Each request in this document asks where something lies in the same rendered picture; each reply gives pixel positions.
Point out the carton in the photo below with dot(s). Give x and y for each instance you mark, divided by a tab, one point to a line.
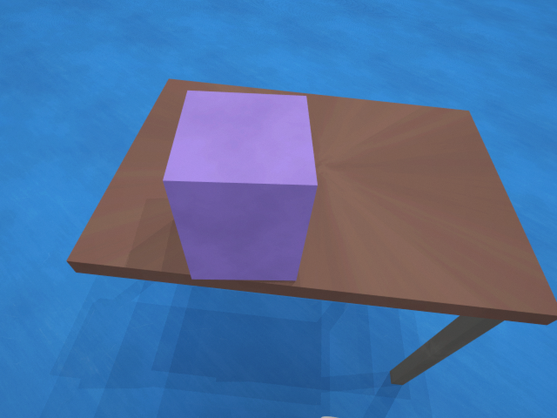
241	182

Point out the table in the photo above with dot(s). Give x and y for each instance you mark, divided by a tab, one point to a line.
409	213

